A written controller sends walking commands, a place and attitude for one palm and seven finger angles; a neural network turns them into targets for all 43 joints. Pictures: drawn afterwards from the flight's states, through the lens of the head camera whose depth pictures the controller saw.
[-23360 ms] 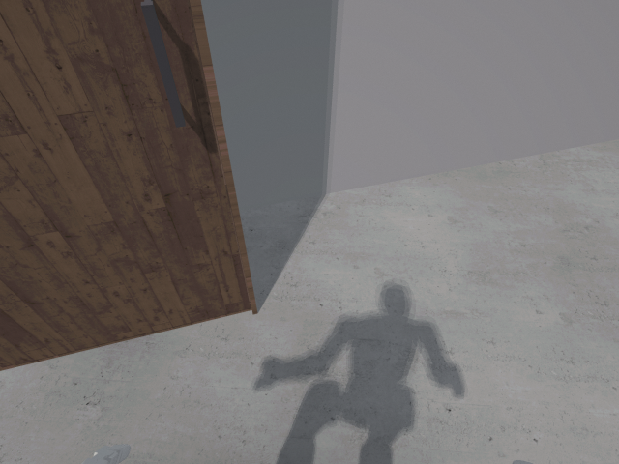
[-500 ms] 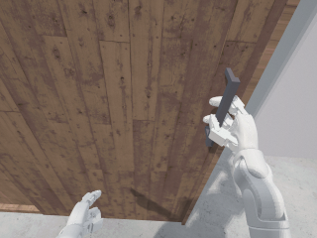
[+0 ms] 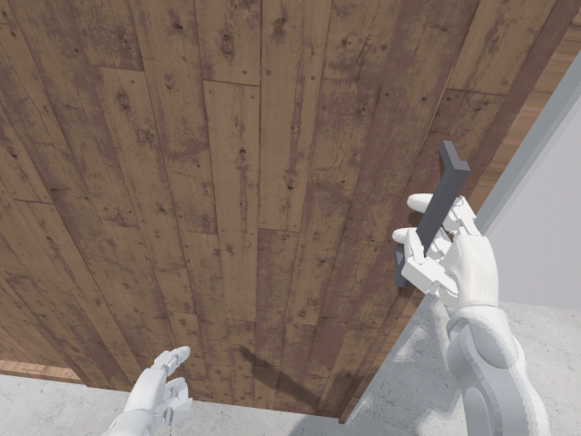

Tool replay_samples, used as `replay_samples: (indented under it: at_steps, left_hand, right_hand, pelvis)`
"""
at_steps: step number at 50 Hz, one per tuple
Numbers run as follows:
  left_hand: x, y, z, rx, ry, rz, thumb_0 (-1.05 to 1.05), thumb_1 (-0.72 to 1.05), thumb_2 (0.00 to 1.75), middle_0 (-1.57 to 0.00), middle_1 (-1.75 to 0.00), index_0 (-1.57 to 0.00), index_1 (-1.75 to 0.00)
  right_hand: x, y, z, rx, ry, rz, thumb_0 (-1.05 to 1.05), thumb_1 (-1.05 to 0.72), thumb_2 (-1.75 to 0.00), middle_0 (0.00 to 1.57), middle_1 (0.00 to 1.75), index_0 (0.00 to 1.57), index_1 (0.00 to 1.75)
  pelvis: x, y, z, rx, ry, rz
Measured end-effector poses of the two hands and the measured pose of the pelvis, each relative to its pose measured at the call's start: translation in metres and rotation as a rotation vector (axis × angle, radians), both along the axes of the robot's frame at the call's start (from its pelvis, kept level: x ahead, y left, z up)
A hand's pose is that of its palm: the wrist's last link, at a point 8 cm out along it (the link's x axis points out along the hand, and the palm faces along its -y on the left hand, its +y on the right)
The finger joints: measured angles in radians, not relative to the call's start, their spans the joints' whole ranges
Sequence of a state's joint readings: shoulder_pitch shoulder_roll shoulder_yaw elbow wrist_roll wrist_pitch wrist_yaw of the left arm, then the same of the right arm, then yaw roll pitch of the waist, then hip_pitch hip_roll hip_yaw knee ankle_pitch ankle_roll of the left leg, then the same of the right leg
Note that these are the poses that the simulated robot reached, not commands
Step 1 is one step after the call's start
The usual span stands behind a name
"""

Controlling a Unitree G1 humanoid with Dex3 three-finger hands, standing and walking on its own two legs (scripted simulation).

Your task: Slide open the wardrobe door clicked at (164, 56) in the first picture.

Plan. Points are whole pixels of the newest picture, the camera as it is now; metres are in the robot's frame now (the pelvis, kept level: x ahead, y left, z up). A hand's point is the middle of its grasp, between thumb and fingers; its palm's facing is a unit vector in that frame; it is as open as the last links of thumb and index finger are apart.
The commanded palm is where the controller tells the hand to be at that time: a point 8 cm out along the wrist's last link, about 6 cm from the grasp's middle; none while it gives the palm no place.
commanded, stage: tug the door sideways, standing still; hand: right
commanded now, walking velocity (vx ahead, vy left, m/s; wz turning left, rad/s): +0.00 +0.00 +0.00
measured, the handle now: (422, 221) +0.35 -0.12 +0.18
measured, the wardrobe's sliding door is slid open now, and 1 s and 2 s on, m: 0.00 0.00 0.07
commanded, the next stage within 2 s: step sideways, sliding the door along in 0.64 s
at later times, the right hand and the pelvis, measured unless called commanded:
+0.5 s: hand (405, 252) +0.30 -0.10 +0.17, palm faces +0.07 +1.00 -0.03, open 5.5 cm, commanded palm +0.27 -0.10 +0.18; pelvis +0.02 -0.01 +0.00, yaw -5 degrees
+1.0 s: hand (406, 252) +0.31 -0.10 +0.17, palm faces +0.03 +0.99 -0.12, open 5.6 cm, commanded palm +0.29 -0.12 +0.18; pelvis -0.02 +0.00 +0.00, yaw -3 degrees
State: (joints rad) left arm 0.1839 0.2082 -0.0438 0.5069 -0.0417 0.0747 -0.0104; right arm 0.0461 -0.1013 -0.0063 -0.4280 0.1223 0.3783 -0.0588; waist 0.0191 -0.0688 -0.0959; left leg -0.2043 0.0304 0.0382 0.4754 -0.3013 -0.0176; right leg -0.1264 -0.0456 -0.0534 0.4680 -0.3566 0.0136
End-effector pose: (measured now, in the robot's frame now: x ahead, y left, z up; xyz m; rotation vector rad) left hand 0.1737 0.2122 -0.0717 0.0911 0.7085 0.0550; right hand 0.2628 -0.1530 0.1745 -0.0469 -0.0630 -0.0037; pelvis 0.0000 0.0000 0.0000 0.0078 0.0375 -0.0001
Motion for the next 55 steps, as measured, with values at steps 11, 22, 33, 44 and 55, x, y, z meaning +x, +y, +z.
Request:
replay_samples:
  at_steps: [11,22,33,44,55]
  left_hand:
    - [0.027,0.001,-0.009,0.041,0.037,-0.043,0.02,0.91,0.90,-0.20,-0.30,-0.20,-0.30]
    - [0.063,-0.034,0.000,0.013,0.005,-0.161,0.02,0.91,0.90,-0.20,-0.30,-0.20,-0.30]
    - [0.067,-0.064,-0.002,-0.013,0.002,-0.230,0.02,0.91,0.90,-0.20,-0.30,-0.20,-0.30]
    - [0.028,-0.060,-0.013,0.035,0.086,-0.184,0.02,0.90,0.90,-0.20,-0.30,-0.21,-0.30]
    - [-0.026,-0.001,-0.056,0.028,0.244,-0.117,0.02,0.90,0.90,-0.20,-0.30,-0.21,-0.30]
  right_hand:
    - [0.006,0.003,0.000,0.007,-0.014,-0.004,0.01,-0.79,-0.85,0.32,1.34,0.23,1.32]
    - [0.010,0.005,0.001,0.017,0.002,-0.066,0.02,-0.78,-0.86,0.41,1.39,0.34,1.39]
    - [0.010,0.006,0.000,0.012,-0.023,-0.076,0.01,-0.79,-0.86,0.41,1.40,0.31,1.40]
    - [0.017,-0.004,-0.007,-0.068,-0.170,0.042,-0.02,-0.74,-0.84,0.43,1.40,0.30,1.40]
    - [0.021,0.005,-0.008,-0.070,-0.228,-0.103,-0.01,-0.76,-0.86,0.45,1.40,0.34,1.40]
  pelvis:
    - [0.023,-0.001,-0.001,0.004,0.017,-0.021]
    - [0.024,-0.004,0.004,0.008,0.005,-0.077]
    - [0.012,-0.012,-0.002,0.020,0.003,-0.115]
    - [-0.008,-0.013,-0.005,0.001,-0.009,-0.064]
    - [-0.014,0.025,-0.014,-0.006,-0.090,-0.070]
